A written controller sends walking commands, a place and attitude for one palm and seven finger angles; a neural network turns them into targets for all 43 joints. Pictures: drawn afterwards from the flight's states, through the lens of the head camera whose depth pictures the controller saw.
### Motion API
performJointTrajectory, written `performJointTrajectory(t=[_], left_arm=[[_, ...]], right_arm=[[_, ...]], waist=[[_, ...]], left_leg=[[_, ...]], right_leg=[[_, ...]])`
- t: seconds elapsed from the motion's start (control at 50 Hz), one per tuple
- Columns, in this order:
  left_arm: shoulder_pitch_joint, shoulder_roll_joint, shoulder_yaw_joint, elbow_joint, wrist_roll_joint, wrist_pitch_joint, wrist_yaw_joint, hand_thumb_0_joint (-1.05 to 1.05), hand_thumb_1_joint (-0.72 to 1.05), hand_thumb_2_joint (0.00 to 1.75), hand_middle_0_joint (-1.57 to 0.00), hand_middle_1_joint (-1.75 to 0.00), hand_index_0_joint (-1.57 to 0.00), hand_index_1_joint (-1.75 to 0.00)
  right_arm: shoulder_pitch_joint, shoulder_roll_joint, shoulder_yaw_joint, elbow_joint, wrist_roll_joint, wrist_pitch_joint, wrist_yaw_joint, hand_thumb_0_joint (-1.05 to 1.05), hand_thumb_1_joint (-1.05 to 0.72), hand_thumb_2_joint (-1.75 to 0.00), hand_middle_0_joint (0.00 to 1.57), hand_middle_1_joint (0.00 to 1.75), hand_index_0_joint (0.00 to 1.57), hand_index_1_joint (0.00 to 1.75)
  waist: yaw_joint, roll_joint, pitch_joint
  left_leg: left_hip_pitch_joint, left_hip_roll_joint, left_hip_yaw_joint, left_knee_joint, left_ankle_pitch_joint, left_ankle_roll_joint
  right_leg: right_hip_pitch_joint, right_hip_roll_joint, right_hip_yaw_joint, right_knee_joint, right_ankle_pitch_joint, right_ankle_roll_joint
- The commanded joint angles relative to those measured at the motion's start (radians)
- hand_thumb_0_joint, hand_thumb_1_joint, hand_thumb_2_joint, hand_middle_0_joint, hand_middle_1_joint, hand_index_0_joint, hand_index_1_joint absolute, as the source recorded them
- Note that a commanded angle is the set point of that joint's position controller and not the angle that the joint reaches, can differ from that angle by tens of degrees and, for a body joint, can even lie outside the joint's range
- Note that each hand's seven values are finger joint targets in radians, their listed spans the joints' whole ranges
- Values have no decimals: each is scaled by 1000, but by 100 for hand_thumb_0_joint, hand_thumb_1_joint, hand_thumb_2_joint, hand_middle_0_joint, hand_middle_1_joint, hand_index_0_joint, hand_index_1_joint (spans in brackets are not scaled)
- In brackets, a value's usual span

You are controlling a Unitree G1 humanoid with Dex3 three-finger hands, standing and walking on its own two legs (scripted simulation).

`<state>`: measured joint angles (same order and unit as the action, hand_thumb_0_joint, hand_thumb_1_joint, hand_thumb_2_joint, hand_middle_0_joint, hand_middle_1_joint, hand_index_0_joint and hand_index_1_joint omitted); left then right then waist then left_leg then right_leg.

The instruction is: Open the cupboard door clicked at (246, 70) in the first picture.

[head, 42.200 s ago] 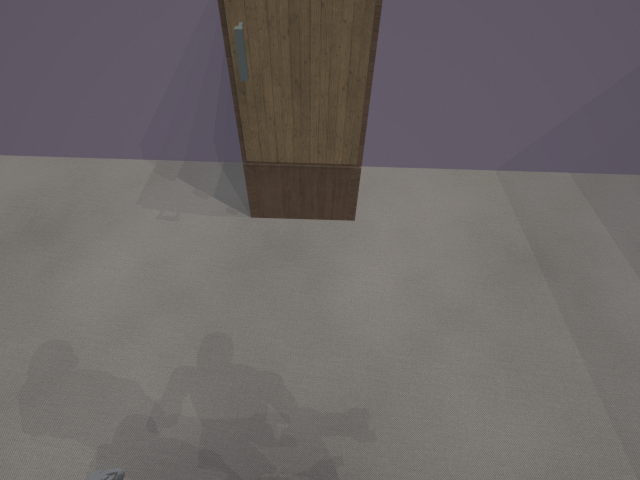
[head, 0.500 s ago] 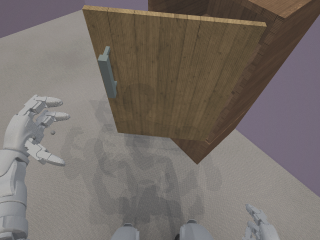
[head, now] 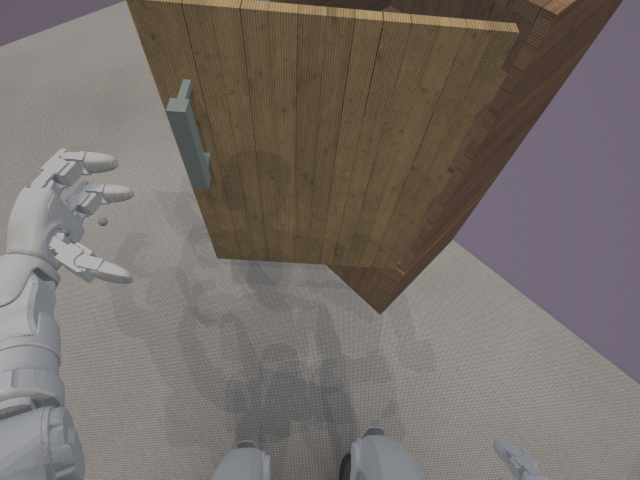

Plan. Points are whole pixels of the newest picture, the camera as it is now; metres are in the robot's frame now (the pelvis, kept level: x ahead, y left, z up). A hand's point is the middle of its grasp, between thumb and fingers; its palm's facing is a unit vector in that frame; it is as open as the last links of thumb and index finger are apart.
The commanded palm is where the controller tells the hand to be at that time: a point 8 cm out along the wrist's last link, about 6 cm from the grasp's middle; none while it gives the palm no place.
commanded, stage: move the hooked fingers beside the handle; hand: left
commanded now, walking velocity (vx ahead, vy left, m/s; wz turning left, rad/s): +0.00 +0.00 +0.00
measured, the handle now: (194, 137) +0.55 +0.18 +0.05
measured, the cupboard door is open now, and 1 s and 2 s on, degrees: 43 43 43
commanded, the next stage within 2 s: slide the fingers in behind the handle in 1.54 s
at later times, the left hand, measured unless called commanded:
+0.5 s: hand (120, 181) +0.46 +0.25 +0.06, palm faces -0.05 -1.00 +0.00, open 14.0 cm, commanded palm +0.46 +0.30 +0.06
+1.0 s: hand (137, 158) +0.51 +0.25 +0.05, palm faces -0.05 -1.00 -0.01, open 14.0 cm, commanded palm +0.49 +0.29 +0.05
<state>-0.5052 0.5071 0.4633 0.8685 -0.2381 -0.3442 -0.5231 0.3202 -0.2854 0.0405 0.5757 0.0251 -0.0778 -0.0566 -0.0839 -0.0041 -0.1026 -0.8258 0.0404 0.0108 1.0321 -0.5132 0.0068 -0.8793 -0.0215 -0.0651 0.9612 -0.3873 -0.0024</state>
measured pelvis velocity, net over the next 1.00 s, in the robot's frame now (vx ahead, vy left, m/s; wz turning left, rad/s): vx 0.00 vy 0.01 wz -0.04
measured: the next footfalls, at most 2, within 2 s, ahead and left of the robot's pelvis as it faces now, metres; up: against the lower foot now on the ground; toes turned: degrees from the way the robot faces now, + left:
none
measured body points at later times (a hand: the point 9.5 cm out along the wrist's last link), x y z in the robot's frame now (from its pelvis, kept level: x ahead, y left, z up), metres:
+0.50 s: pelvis -0.01 +0.01 -0.01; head +0.12 +0.03 +0.42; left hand +0.46 +0.31 +0.06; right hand +0.03 -0.27 -0.11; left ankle -0.01 +0.11 -0.67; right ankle +0.04 -0.12 -0.67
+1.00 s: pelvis +0.00 +0.01 -0.02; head +0.16 +0.04 +0.41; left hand +0.51 +0.30 +0.05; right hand -0.01 -0.25 -0.11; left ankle -0.01 +0.11 -0.67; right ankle +0.04 -0.12 -0.67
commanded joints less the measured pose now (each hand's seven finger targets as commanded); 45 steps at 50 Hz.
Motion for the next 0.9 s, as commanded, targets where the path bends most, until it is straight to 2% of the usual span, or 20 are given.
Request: performJointTrajectory(t=[0.0,0.04,0.14,0.2,0.28,0.3,0.34,0.44,0.48,0.5,0.52,0.6,0.64,0.66,0.72,0.74,0.8,0.84,0.86,0.88], left_arm=[[-350,326,69,-160,-22,-74,-7,0,-50,30,-30,-120,-30,-120],[-368,298,42,-137,-19,-74,-13,0,-50,30,-30,-120,-30,-120],[-460,319,44,-57,-7,-73,-11,0,-50,30,-30,-120,-30,-120],[-526,357,58,-60,8,-93,-4,0,-50,30,-30,-120,-30,-120],[-625,343,26,-38,22,-104,7,0,-50,30,-30,-120,-30,-120],[-616,386,60,-20,30,-103,11,0,-50,30,-30,-120,-30,-120],[-635,375,45,-16,38,-101,14,0,-50,30,-30,-120,-30,-120],[-670,417,59,75,60,-75,29,0,-50,30,-30,-120,-30,-120],[-729,421,45,72,66,-80,33,0,-50,30,-30,-120,-30,-120],[-741,454,60,76,77,-80,36,0,-50,30,-30,-120,-30,-120],[-774,445,48,76,78,-82,38,0,-50,30,-30,-120,-30,-120],[-786,462,61,85,86,-85,40,0,-50,30,-30,-120,-30,-120],[-813,430,36,120,91,-68,47,0,-50,30,-30,-120,-30,-120],[-818,460,54,110,97,-65,53,0,-50,30,-30,-120,-30,-120],[-854,452,39,115,108,-57,60,0,-50,30,-30,-120,-30,-120],[-824,450,45,127,113,-54,64,0,-50,30,-30,-120,-30,-120],[-758,531,109,133,117,-53,67,0,-50,30,-30,-120,-30,-120],[-767,499,84,68,118,-64,66,0,-50,30,-30,-120,-30,-120],[-736,511,103,62,115,-67,69,0,-50,30,-30,-120,-30,-120],[-740,502,101,60,107,-72,66,0,-50,30,-30,-120,-30,-120]], right_arm=[[98,-169,-71,-90,2,-9,-5,0,-90,-90,20,30,20,30],[105,-170,-73,-87,3,-1,-1,0,-90,-90,20,30,20,30],[122,-179,-73,-71,1,22,-1,0,-90,-90,20,30,20,30],[139,-183,-74,-62,-3,34,-1,0,-90,-90,20,30,20,30],[150,-181,-70,-48,-7,44,-2,0,-90,-90,20,30,20,30],[158,-187,-71,-42,-9,49,-1,0,-90,-90,20,30,20,30],[161,-185,-70,-40,-11,54,1,0,-90,-90,20,30,20,30],[180,-192,-60,-41,-13,76,2,0,-90,-90,20,30,20,30],[186,-194,-56,-43,-15,77,1,0,-90,-90,20,30,20,30],[192,-199,-56,-38,-16,81,1,0,-90,-90,20,30,20,30],[193,-199,-55,-35,-19,82,1,0,-90,-90,20,30,20,30],[221,-204,-55,-29,-25,92,6,0,-90,-90,20,30,20,30],[227,-201,-52,-23,-27,98,10,0,-90,-90,20,30,20,30],[232,-205,-53,-22,-29,102,9,0,-90,-90,20,30,20,30],[247,-203,-51,-23,-32,113,12,0,-90,-90,20,30,20,30],[250,-201,-52,-26,-34,117,15,0,-90,-90,20,30,20,30],[257,-206,-49,-47,-35,129,17,0,-90,-90,20,30,20,30],[255,-197,-52,-55,-34,136,23,0,-90,-90,20,30,20,30],[256,-198,-54,-59,-34,139,25,0,-90,-90,20,30,20,30],[259,-198,-56,-61,-33,142,25,0,-90,-90,20,30,20,30]], waist=[[12,115,-413],[3,119,-402],[-15,97,-376],[-18,103,-424],[-43,146,-427],[-30,143,-450],[-37,157,-465],[-60,111,-415],[-72,146,-412],[-70,160,-435],[-83,171,-442],[-81,197,-506],[-100,190,-474],[-99,184,-481],[-113,192,-496],[-102,201,-500],[-82,166,-514],[-79,214,-545],[-66,218,-554],[-77,195,-545]], left_leg=[[136,-31,-12,-129,402,10],[145,-28,-17,-128,415,9],[110,-26,-19,-115,365,12],[131,-24,-27,-106,389,13],[148,-22,-38,-90,396,12],[153,-20,-40,-91,398,8],[156,-20,-44,-86,407,8],[74,-20,-38,-79,352,16],[78,-22,-42,-76,338,17],[91,-18,-46,-75,338,14],[95,-18,-49,-68,340,15],[157,-11,-65,-58,428,5],[135,-10,-66,-49,417,9],[131,-8,-66,-48,420,10],[138,-6,-70,-41,447,10],[134,-8,-65,-41,446,10],[93,-10,-51,-43,459,15],[136,-8,-52,-45,493,12],[145,-7,-52,-44,510,10],[156,-4,-57,-42,527,10]], right_leg=[[311,36,47,-68,302,-23],[283,36,41,-68,301,-23],[241,38,41,-66,260,-21],[238,40,41,-56,268,-23],[182,43,34,-43,246,-25],[195,43,37,-45,247,-23],[186,41,35,-41,250,-22],[181,44,37,-45,231,-17],[153,47,35,-41,208,-22],[145,47,36,-40,200,-20],[132,46,36,-37,199,-19],[111,50,24,-24,232,-22],[87,50,22,-25,227,-18],[93,49,23,-27,230,-17],[84,52,22,-22,249,-17],[91,53,22,-24,250,-18],[159,56,28,-19,296,-18],[153,55,26,-18,312,-18],[162,58,27,-18,320,-20],[149,62,20,-13,324,-23]])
